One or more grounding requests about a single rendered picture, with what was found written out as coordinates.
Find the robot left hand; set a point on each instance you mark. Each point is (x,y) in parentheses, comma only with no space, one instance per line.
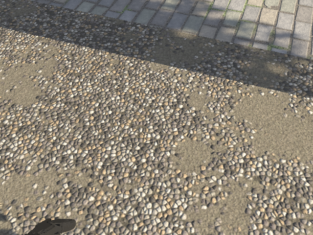
(53,227)

